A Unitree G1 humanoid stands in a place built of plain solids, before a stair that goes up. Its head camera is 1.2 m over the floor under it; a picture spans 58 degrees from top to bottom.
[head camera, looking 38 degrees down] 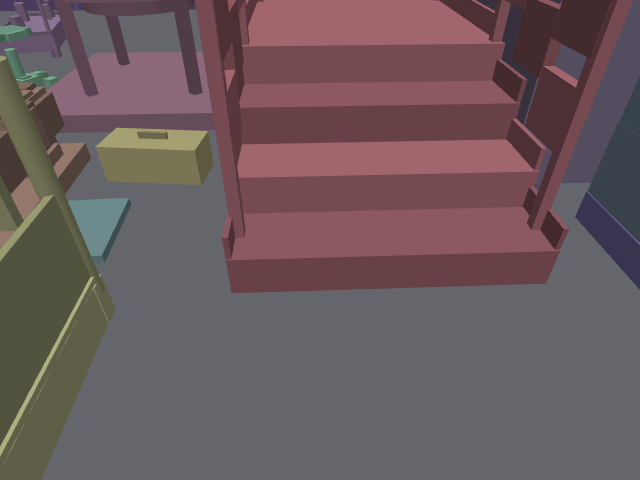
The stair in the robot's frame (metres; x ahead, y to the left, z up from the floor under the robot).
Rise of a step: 0.17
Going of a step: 0.30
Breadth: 1.25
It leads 2 degrees to the left of straight ahead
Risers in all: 4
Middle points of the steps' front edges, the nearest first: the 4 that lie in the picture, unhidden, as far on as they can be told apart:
1.22 -0.28 0.17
1.52 -0.27 0.34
1.82 -0.25 0.51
2.12 -0.24 0.68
